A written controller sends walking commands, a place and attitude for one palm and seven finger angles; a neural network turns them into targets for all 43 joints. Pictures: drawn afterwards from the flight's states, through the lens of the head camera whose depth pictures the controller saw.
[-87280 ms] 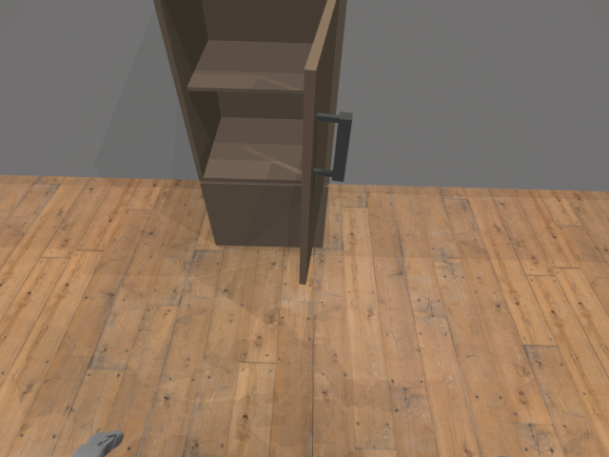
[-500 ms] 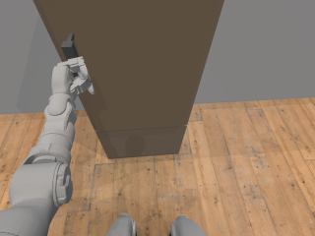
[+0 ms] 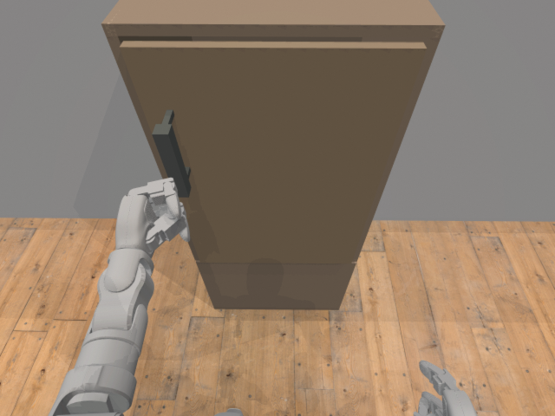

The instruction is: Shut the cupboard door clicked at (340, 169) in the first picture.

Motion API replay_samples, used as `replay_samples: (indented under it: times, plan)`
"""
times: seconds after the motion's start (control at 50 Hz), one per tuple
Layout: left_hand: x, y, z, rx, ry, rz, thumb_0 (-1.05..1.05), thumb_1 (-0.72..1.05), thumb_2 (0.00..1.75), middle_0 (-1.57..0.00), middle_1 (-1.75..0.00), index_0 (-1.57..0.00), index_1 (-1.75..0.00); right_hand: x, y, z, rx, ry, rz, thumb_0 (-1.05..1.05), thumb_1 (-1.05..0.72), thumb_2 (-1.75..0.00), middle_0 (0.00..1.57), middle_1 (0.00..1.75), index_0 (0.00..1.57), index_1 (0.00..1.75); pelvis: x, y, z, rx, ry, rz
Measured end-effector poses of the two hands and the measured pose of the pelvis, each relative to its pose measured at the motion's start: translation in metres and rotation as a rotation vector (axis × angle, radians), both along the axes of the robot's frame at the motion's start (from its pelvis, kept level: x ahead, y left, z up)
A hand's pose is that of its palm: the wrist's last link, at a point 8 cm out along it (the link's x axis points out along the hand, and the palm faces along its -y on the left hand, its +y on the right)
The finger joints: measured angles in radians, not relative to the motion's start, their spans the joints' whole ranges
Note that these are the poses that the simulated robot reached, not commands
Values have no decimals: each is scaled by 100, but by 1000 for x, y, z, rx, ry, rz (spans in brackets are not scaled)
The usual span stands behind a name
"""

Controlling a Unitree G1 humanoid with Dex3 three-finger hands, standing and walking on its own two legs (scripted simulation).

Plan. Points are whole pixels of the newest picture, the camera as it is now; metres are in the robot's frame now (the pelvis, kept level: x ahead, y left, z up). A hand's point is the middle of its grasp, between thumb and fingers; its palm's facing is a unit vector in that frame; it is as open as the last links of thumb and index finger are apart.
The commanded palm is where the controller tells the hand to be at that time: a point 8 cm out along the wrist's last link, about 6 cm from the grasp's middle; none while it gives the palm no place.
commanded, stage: draw the hand back to the body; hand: left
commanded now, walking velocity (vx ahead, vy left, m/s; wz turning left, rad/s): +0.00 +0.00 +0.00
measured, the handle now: (176, 155) +0.50 +0.19 +0.08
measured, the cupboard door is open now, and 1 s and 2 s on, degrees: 0 0 0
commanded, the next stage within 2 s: step back with the hand held close in 1.56 s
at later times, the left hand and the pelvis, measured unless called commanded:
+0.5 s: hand (117, 253) +0.28 +0.20 +0.14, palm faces +0.05 -1.00 -0.02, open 3.1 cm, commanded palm +0.24 +0.25 +0.15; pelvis -0.01 +0.00 +0.02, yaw +0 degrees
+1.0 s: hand (8, 283) +0.22 +0.26 +0.18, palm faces +0.41 -0.85 -0.33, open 4.7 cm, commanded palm +0.17 +0.30 +0.20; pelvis +0.00 +0.01 +0.04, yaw +0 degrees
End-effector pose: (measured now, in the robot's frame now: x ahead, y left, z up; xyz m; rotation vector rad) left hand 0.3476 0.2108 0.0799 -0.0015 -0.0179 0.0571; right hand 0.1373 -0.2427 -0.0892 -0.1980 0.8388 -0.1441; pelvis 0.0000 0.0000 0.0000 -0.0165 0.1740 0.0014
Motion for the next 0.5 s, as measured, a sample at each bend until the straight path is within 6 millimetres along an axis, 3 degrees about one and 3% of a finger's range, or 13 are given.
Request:
replay_samples:
  times: [0.14,0.34,0.5]
  plan:
    - [-13,4,26,17,-56,-22,2,90,90,-130,-150,-129,-150,17,7,10,29,-65,7,1,-91,-90,20,30,20,30,5,0,5,6,-24,-10]
    - [-60,33,38,7,-2,29,2,90,90,-130,-150,-130,-150,11,10,21,36,-85,20,2,-91,-90,20,30,20,30,0,-3,14,9,-94,0]
    - [-94,39,62,28,-63,-5,2,90,90,-128,-147,-127,-147,11,8,33,13,-155,29,2,-91,-90,20,30,20,30,-10,-2,19,4,-136,7]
